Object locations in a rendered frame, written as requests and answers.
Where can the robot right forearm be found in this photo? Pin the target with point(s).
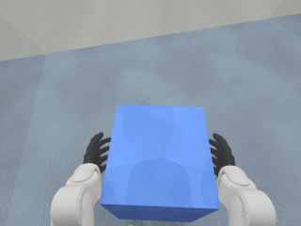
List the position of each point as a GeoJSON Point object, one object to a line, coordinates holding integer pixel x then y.
{"type": "Point", "coordinates": [247, 205]}

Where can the robot left hand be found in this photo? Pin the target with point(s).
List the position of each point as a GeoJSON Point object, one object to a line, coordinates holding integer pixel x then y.
{"type": "Point", "coordinates": [94, 152]}

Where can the carton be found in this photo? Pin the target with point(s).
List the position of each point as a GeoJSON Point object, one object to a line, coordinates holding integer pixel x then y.
{"type": "Point", "coordinates": [159, 165]}

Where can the robot right hand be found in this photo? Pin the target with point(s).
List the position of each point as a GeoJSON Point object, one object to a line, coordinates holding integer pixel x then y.
{"type": "Point", "coordinates": [223, 153]}

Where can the robot left forearm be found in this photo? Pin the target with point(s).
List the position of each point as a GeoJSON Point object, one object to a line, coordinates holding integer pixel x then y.
{"type": "Point", "coordinates": [73, 204]}

